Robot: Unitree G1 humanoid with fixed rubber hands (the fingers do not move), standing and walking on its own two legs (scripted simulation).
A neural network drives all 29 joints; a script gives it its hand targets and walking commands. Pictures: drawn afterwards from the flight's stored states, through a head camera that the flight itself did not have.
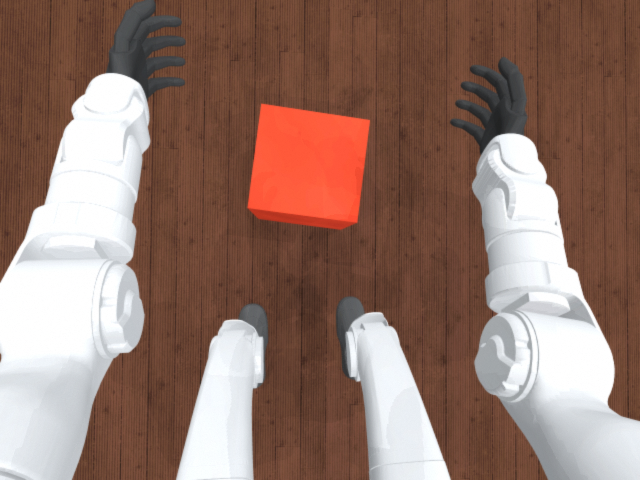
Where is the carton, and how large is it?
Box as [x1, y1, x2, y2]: [248, 104, 369, 229]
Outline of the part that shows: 261,104 248,208 258,218 338,229 356,222 369,120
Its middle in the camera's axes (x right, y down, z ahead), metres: -0.02 -0.15 +0.86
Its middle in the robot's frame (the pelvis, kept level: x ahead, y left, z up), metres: +0.51 -0.03 -0.53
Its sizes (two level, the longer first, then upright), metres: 0.210 0.200 0.250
